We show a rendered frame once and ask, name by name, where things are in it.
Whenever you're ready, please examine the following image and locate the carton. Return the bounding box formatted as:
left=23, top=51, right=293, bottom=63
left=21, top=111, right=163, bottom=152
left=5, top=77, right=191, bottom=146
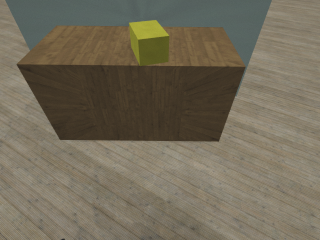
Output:
left=129, top=20, right=170, bottom=66

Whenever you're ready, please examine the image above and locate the pedestal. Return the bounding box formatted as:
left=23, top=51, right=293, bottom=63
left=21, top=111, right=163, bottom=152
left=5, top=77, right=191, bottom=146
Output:
left=16, top=25, right=246, bottom=142

